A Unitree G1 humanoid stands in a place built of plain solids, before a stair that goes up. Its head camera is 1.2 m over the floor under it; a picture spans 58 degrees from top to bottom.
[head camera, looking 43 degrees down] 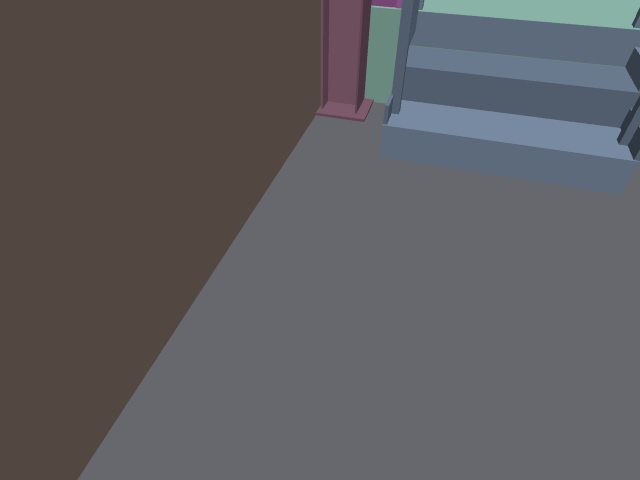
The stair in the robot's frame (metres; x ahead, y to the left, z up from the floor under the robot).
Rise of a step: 0.18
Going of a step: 0.30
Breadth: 1.12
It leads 17 degrees to the right of straight ahead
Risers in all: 3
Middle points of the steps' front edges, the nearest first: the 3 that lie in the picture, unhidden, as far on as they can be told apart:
1.75 -0.84 0.18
2.04 -0.92 0.35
2.33 -1.01 0.53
